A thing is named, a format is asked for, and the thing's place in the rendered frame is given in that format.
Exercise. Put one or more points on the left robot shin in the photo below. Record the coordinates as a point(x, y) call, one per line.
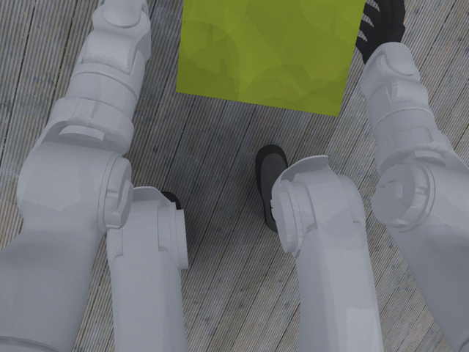
point(114, 242)

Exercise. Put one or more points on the right robot forearm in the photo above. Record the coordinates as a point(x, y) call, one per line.
point(402, 122)

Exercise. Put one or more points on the left robot upper arm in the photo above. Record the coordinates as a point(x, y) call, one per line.
point(70, 196)

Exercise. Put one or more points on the right robot shin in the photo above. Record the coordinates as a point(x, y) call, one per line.
point(320, 162)

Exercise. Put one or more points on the right robot upper arm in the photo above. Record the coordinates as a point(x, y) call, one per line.
point(425, 208)

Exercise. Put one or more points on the carton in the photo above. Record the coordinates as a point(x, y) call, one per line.
point(289, 54)

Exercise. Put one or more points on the right robot hand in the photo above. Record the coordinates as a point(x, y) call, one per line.
point(388, 26)

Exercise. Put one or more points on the left robot forearm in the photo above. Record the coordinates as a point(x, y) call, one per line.
point(104, 88)

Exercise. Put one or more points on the robot shin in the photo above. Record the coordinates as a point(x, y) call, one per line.
point(114, 242)
point(320, 162)

